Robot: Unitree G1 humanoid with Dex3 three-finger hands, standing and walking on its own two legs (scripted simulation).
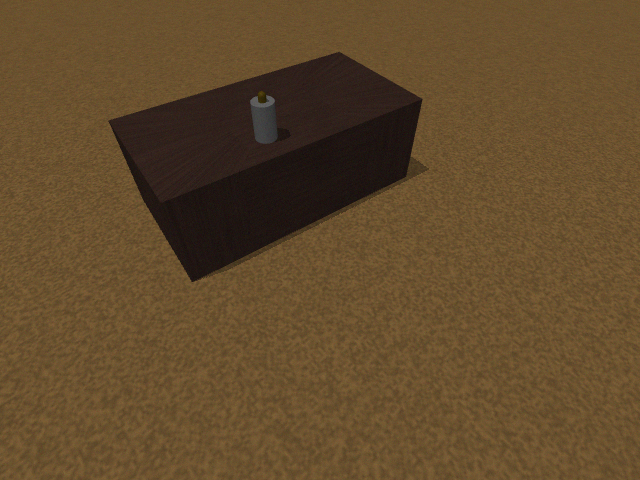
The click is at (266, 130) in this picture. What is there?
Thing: necked bottle
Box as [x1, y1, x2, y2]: [250, 91, 277, 143]
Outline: 260,91 257,96 250,100 255,139 257,141 262,143 268,143 275,140 277,137 274,99 270,96 267,96 264,92
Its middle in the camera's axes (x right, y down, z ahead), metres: -0.20 -0.44 +1.41
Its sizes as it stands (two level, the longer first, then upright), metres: 0.086 0.086 0.181
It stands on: a support 0.42 m high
